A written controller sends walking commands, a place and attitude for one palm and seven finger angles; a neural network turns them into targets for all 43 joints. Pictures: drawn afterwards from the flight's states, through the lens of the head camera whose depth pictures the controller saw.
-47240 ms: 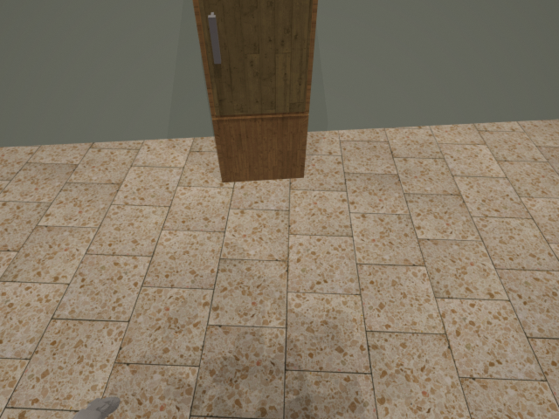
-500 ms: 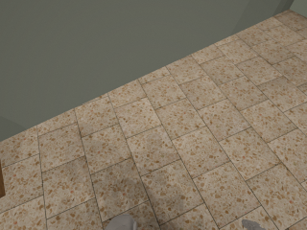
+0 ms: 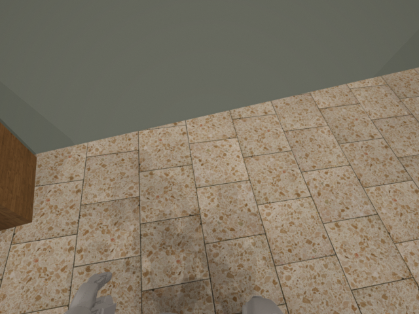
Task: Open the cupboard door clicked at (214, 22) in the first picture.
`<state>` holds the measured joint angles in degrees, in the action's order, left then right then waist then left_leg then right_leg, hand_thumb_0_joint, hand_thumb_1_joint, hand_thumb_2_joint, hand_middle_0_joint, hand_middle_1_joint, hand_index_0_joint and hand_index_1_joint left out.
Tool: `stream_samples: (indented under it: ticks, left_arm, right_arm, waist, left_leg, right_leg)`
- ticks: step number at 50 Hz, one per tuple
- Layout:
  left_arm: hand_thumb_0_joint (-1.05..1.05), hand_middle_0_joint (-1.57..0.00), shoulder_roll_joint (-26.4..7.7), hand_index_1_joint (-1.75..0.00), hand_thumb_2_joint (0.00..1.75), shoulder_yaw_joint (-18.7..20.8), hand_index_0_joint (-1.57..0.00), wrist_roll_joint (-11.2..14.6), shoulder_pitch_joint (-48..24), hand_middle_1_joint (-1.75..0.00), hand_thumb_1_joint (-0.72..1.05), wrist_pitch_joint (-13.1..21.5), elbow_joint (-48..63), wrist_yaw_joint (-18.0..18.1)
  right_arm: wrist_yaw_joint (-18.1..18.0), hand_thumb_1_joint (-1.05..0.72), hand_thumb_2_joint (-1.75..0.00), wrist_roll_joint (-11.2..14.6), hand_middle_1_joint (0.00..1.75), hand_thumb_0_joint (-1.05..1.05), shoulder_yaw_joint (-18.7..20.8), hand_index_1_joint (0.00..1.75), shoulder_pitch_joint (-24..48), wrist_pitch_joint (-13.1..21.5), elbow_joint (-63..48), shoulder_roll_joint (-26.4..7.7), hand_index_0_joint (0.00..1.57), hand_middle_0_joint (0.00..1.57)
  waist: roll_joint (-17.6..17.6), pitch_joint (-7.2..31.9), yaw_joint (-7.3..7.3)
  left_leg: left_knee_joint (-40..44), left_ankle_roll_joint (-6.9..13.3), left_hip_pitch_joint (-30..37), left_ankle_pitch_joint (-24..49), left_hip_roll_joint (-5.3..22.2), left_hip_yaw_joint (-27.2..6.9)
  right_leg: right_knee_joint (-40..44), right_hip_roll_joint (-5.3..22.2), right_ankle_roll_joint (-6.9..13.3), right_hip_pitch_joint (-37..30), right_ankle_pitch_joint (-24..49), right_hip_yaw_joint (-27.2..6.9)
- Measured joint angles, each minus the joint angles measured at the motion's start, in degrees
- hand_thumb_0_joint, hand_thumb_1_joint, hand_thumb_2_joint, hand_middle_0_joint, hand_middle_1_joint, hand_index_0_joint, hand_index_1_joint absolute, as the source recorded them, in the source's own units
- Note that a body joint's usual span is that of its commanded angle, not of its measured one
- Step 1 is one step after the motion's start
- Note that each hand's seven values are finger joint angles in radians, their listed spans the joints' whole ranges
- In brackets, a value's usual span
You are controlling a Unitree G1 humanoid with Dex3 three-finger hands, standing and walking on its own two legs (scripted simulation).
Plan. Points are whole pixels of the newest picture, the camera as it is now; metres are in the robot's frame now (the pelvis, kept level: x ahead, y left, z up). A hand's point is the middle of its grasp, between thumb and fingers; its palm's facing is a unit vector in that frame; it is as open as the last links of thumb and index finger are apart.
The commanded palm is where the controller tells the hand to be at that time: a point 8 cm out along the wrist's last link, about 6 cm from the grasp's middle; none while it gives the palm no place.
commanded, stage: turn to face it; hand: left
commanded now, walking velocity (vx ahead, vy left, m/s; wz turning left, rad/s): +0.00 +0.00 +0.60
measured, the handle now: out of the picture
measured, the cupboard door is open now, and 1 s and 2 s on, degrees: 42 42 42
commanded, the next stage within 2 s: take the last steps up to it in 1.48 s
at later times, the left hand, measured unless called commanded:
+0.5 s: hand out of the picture +0.00 +0.18 -0.17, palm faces +0.33 -0.91 -0.25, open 7.3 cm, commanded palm none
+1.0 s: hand out of the picture +0.06 +0.22 -0.15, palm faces +0.52 -0.82 -0.26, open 7.4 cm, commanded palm none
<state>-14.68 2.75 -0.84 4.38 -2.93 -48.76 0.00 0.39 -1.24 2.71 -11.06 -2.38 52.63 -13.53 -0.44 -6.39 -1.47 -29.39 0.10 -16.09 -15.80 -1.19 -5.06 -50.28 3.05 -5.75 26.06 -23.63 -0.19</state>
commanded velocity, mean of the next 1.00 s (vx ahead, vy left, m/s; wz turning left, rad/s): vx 0.00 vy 0.00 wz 0.60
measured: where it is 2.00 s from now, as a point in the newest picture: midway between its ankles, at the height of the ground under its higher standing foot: outside the picture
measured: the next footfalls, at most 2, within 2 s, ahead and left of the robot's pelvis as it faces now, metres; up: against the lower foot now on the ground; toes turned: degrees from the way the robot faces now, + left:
right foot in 0.06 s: +0.04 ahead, -0.14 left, +0.00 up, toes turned +1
left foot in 0.54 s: +0.01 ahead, +0.08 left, +0.00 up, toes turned +27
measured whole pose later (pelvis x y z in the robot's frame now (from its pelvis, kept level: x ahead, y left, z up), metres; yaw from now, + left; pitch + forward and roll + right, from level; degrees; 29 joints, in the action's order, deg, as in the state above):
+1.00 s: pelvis +0.05 -0.03 +0.00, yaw +35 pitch +2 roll +0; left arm -14.2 2.2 -0.4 2.9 -2.6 -48.6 0.2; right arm 0.0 -1.2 3.0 -12.7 -2.4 54.0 -13.1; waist -0.7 -6.5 -2.5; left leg -29.8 0.3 -15.5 -16.6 -2.5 -7.3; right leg -44.9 1.6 -5.6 23.6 -22.9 -0.3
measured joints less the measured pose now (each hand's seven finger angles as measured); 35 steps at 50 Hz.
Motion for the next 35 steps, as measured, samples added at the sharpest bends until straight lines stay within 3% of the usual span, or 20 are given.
stream_samples:
  ticks: [3,5,7,9,12,20,25,27,28,30,32,35]
  left_arm:
    - [0.00,-0.20,0.7,-0.30,0.90,-0.5,-0.20,0.3,-0.4,-0.30,0.91,1.2,1.1,-0.1]
    - [0.00,-0.20,1.7,-0.30,0.90,-0.9,-0.20,-0.1,-0.1,-0.30,0.91,2.5,1.2,0.3]
    - [0.00,-0.20,2.9,-0.30,0.90,-1.8,-0.20,-0.3,0.5,-0.30,0.91,2.8,1.0,0.6]
    - [0.00,-0.20,4.0,-0.30,0.90,-2.2,-0.20,-0.1,1.7,-0.30,0.91,2.5,0.8,0.9]
    - [0.00,-0.20,4.9,-0.30,0.90,-2.4,-0.20,-0.1,3.2,-0.30,0.90,2.3,0.3,1.1]
    - [0.00,-0.20,4.9,-0.30,0.90,-1.9,-0.21,-0.4,6.6,-0.30,0.91,3.0,-0.3,1.2]
    - [0.00,-0.20,2.3,-0.30,0.90,-0.7,-0.20,-0.9,8.7,-0.30,0.91,2.6,-1.5,1.1]
    - [0.00,-0.20,1.0,-0.30,0.90,-0.1,-0.20,-0.6,9.8,-0.30,0.91,2.3,-2.1,0.9]
    - [0.00,-0.20,0.1,-0.30,0.90,0.2,-0.20,-0.4,9.8,-0.30,0.91,1.8,-2.7,0.8]
    - [0.00,-0.20,-1.3,-0.30,0.90,0.5,-0.20,-0.3,8.7,-0.30,0.91,0.1,-3.6,0.8]
    - [0.01,-0.20,-1.8,-0.30,0.90,0.8,-0.20,-0.4,7.3,-0.30,0.91,-1.0,-4.1,1.0]
    - [0.01,-0.20,-1.8,-0.30,0.90,0.8,-0.20,-0.4,5.3,-0.30,0.91,-1.0,-3.5,0.6]
  right_arm:
    - [-0.1,-0.90,-0.90,0.2,0.30,0.00,0.8,0.30,-1.2,-0.6,0.5,-0.5,0.20,0.21]
    - [-0.1,-0.90,-0.90,0.7,0.30,0.00,1.5,0.30,-1.0,-1.1,1.1,-1.4,0.20,0.21]
    - [-0.1,-0.91,-0.90,0.6,0.30,0.00,2.1,0.30,-0.6,-1.7,1.5,-2.4,0.20,0.20]
    - [0.2,-0.91,-0.90,0.5,0.30,0.00,2.5,0.30,-0.2,-2.2,1.7,-2.9,0.20,0.20]
    - [0.8,-0.91,-0.90,0.5,0.30,0.00,2.4,0.30,0.4,-2.5,1.8,-2.9,0.20,0.20]
    - [1.3,-0.91,-0.90,0.5,0.30,0.00,1.6,0.30,4.1,-2.9,1.4,-2.2,0.19,0.20]
    - [1.5,-0.91,-0.90,0.7,0.30,0.00,1.0,0.30,7.6,-2.0,-0.5,-1.5,0.19,0.20]
    - [1.7,-0.91,-0.90,0.6,0.30,0.00,0.7,0.30,8.2,-1.1,-1.9,-1.4,0.19,0.20]
    - [1.6,-0.91,-0.90,0.4,0.30,0.00,0.7,0.30,8.5,-0.3,-2.3,-1.1,0.19,0.20]
    - [1.3,-0.91,-0.90,0.5,0.30,0.00,0.3,0.30,8.4,0.7,-3.2,-0.7,0.19,0.20]
    - [0.6,-0.91,-0.90,0.4,0.30,0.00,-0.1,0.30,7.7,1.0,-3.4,-0.5,0.20,0.20]
    - [-0.3,-0.91,-0.90,0.5,0.30,0.00,-0.5,0.30,6.2,1.0,-2.9,-0.5,0.20,0.20]
  waist:
    - [-1.0,0.4,-0.77]
    - [-2.3,0.1,-0.93]
    - [-3.2,-0.3,-1.63]
    - [-3.4,-0.3,-2.08]
    - [-2.6,-0.1,-2.38]
    - [-0.1,-1.0,0.12]
    - [1.7,-1.5,2.04]
    - [2.5,-1.1,2.30]
    - [3.5,-1.0,2.19]
    - [4.6,-1.4,2.52]
    - [4.2,-1.3,2.59]
    - [3.0,-1.0,2.53]
  left_leg:
    - [-3.4,-1.5,-2.2,-1.6,-0.6,-2.1]
    - [-11.6,-1.8,-5.4,-7.9,-0.6,-2.2]
    - [-25.1,-2.2,-9.5,-12.9,-1.0,-0.6]
    - [-35.3,-3.1,-12.5,-11.3,-0.2,1.7]
    - [-40.0,-4.3,-13.9,-7.8,1.6,4.1]
    - [-26.0,-4.6,-9.8,-8.2,3.4,7.1]
    - [-13.5,-2.9,-5.2,-8.0,2.6,10.0]
    - [-5.7,-1.4,-1.8,-2.6,1.9,11.1]
    - [-5.5,0.5,-1.9,-2.7,1.0,11.1]
    - [-7.4,2.7,-2.5,-4.3,0.0,10.3]
    - [-6.3,3.1,-1.9,-4.2,-0.1,8.8]
    - [-2.2,3.0,-0.1,-1.9,-0.2,6.7]
  right_leg:
    - [13.4,-1.6,0.8,-6.2,5.2,0.9]
    - [15.6,-2.0,5.0,-7.7,4.4,2.4]
    - [15.3,-1.2,6.9,-8.6,3.6,4.0]
    - [17.2,-0.3,7.2,-10.3,4.0,5.5]
    - [20.3,0.9,7.3,-12.5,5.1,7.8]
    - [22.2,3.1,7.0,-15.3,4.6,14.2]
    - [18.1,4.7,5.8,-14.7,1.7,17.5]
    - [13.7,6.0,4.8,-13.4,-0.6,18.5]
    - [8.9,6.9,4.0,-11.4,-2.1,17.0]
    - [-3.3,5.6,2.6,-6.5,-7.0,10.6]
    - [-12.0,3.8,1.5,-2.2,-7.3,6.5]
    - [-18.1,2.6,0.4,2.3,-2.6,2.6]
